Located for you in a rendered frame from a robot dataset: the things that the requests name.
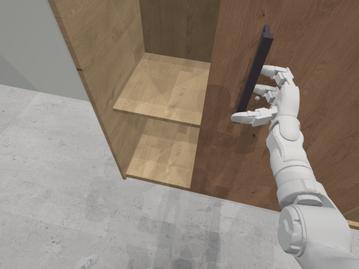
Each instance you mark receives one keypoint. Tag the left robot hand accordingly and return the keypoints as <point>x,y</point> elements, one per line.
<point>87,262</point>

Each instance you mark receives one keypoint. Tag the wardrobe door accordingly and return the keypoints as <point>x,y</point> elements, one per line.
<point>352,215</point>
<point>318,40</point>

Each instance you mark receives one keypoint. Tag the right robot forearm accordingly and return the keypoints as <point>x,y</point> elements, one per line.
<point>291,169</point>

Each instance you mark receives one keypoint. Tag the handle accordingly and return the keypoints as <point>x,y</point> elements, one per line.
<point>260,57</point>

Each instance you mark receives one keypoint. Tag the right robot hand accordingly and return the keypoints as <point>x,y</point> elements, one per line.
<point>286,100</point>

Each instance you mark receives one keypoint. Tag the right robot upper arm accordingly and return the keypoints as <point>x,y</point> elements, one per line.
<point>317,237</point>

